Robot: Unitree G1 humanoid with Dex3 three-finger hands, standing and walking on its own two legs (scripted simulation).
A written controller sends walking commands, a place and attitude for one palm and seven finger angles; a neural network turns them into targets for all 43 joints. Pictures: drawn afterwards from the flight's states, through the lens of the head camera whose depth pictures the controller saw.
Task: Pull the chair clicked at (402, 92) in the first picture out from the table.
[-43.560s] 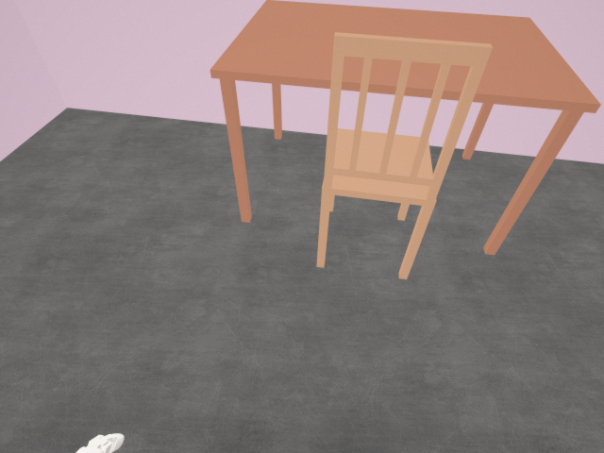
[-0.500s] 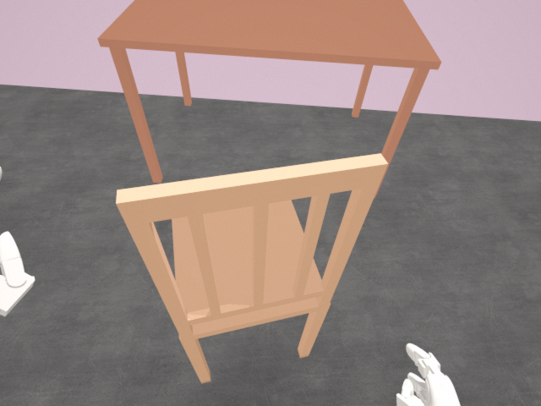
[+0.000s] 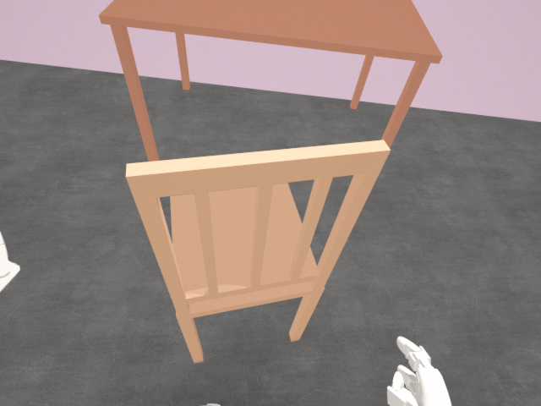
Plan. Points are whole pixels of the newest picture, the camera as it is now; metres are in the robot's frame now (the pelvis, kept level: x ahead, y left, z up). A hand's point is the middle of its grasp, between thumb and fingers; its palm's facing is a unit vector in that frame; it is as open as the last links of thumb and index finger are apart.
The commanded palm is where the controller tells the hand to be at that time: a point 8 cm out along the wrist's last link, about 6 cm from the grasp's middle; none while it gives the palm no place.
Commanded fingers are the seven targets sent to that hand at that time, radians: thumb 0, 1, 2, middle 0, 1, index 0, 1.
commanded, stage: step back with the hand held close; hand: left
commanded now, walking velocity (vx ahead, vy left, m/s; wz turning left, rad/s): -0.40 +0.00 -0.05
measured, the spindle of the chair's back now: (258, 242) +0.41 +0.04 -0.06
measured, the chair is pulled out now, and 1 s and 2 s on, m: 0.66 0.66 0.66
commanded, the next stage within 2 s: stop stepping back and stand still in 0.14 s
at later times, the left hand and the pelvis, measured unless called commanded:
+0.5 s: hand (40, 382) +0.12 +0.21 +0.15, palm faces +0.34 -0.79 -0.51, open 7.4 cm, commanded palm +0.06 +0.25 +0.18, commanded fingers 0.00 0.90 0.90 -0.20 -0.30 -0.20 -0.30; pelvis -0.09 -0.04 +0.00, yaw -3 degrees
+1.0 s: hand out of the picture +0.04 +0.22 +0.17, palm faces +0.40 -0.83 -0.39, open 7.4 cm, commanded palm -0.02 +0.27 +0.18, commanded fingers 0.00 0.90 0.90 -0.20 -0.30 -0.20 -0.30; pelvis -0.16 -0.03 +0.01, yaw +0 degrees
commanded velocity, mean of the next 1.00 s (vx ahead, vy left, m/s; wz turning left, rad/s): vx -0.06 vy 0.03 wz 0.01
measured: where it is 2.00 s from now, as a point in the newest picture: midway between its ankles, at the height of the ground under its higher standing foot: outside the picture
